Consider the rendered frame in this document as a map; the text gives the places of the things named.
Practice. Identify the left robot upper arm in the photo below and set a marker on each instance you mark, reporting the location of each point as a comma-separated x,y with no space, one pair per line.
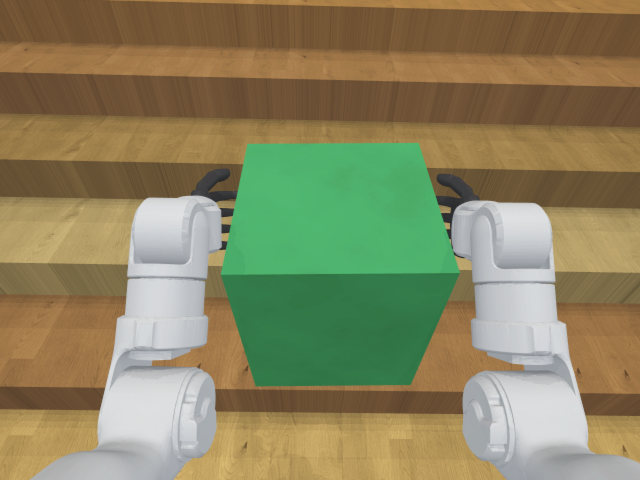
154,420

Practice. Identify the right robot upper arm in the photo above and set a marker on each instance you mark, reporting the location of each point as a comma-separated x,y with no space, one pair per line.
530,426

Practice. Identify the robot right forearm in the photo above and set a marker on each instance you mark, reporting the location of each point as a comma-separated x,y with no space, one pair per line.
510,247

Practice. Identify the carton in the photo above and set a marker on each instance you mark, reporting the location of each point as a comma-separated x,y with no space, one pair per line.
338,264

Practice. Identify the right robot hand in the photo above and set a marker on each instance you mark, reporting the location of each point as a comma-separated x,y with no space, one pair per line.
462,189

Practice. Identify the robot left forearm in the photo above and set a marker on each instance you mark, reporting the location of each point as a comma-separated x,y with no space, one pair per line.
171,239

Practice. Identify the left robot hand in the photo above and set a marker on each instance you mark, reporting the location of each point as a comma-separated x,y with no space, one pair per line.
206,184

